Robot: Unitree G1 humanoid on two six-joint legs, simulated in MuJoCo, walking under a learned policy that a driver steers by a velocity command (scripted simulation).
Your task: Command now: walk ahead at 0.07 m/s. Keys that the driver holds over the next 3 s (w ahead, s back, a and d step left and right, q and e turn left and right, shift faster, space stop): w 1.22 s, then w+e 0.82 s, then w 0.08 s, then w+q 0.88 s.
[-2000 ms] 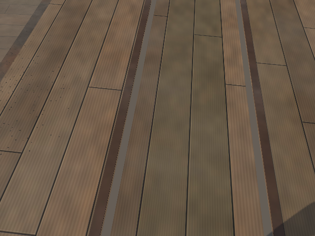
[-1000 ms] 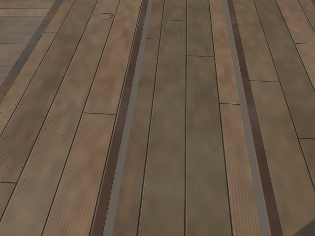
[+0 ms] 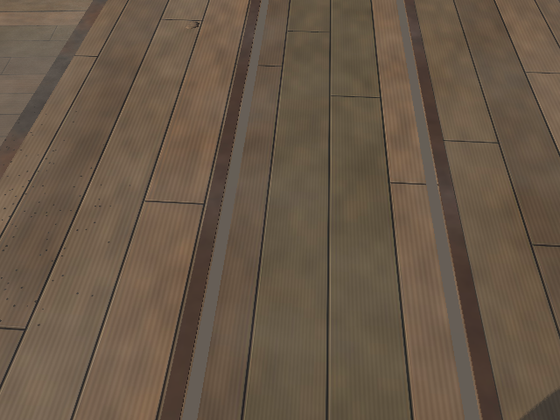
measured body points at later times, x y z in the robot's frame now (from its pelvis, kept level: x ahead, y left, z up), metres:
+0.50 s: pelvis +0.15 +0.06 +0.00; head +0.17 +0.07 +0.45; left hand +0.19 +0.29 -0.16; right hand +0.09 -0.17 -0.14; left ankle +0.10 +0.12 -0.74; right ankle +0.14 -0.07 -0.66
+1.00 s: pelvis +0.44 +0.02 +0.00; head +0.46 +0.02 +0.45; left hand +0.42 +0.27 -0.15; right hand +0.50 -0.21 -0.15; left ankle +0.44 +0.17 -0.66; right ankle +0.45 -0.02 -0.74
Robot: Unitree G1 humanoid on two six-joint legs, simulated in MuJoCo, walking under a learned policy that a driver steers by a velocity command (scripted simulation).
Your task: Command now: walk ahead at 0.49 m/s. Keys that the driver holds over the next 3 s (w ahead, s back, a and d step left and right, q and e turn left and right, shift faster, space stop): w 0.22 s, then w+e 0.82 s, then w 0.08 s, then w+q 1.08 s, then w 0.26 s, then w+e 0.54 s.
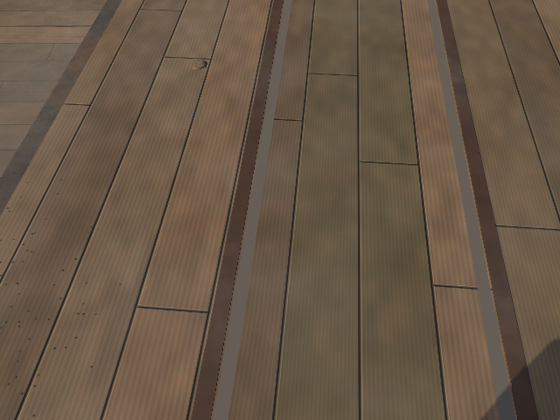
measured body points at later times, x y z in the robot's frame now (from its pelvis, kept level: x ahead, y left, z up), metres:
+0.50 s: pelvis +0.29 +0.05 +0.00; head +0.32 +0.06 +0.45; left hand +0.32 +0.29 -0.16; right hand +0.34 -0.21 -0.14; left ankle +0.33 +0.11 -0.74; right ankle +0.21 -0.07 -0.65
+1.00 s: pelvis +0.54 -0.05 -0.01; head +0.58 -0.06 +0.43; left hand +0.74 +0.16 -0.14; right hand +0.49 -0.30 -0.15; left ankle +0.48 +0.12 -0.64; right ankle +0.57 -0.09 -0.74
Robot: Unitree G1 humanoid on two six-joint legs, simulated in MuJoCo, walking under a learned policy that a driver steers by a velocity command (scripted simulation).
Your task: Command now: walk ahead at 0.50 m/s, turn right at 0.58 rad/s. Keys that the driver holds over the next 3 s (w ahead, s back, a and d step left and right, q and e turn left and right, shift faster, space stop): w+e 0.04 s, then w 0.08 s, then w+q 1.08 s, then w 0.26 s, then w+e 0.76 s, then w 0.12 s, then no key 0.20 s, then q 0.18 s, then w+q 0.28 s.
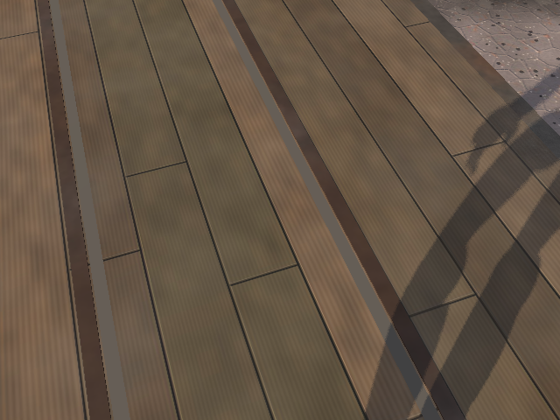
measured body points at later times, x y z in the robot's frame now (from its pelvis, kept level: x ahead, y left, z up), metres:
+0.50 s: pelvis +0.29 +0.03 -0.01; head +0.32 +0.03 +0.44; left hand +0.27 +0.29 -0.15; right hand +0.44 -0.21 -0.12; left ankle +0.37 +0.09 -0.73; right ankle +0.07 -0.04 -0.66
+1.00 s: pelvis +0.57 +0.03 -0.01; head +0.60 +0.04 +0.44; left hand +0.73 +0.31 -0.08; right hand +0.63 -0.26 -0.13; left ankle +0.38 +0.09 -0.71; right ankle +0.70 -0.04 -0.73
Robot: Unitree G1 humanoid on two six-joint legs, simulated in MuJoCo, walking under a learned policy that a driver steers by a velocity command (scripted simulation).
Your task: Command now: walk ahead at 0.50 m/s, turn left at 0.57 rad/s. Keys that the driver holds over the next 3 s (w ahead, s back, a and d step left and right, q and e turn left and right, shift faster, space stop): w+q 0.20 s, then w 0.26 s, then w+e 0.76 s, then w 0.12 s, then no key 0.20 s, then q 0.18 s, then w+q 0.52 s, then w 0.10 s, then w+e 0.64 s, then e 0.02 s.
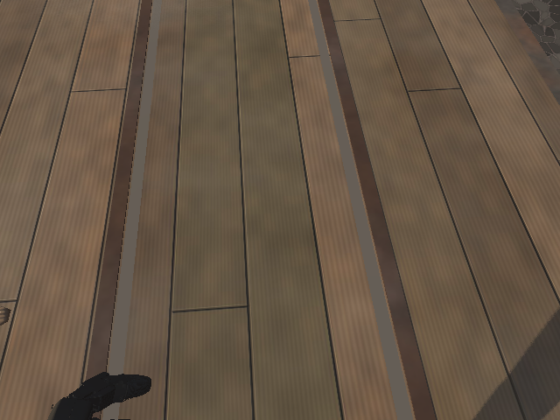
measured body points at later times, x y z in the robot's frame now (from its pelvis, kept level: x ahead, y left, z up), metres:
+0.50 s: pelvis +0.24 +0.04 +0.00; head +0.28 +0.05 +0.45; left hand +0.14 +0.28 -0.13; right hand +0.51 -0.12 -0.08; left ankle +0.32 +0.14 -0.72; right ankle +0.11 -0.11 -0.72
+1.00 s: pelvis +0.49 +0.07 +0.00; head +0.53 +0.07 +0.45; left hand +0.68 +0.30 -0.10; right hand +0.47 -0.19 -0.14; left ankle +0.32 +0.14 -0.72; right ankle +0.63 -0.01 -0.71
